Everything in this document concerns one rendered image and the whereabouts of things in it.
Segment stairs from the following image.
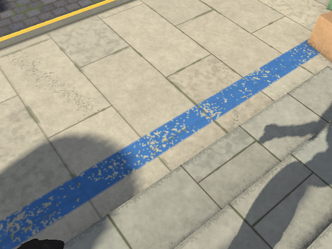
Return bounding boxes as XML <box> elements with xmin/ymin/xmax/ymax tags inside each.
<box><xmin>63</xmin><ymin>66</ymin><xmax>332</xmax><ymax>249</ymax></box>

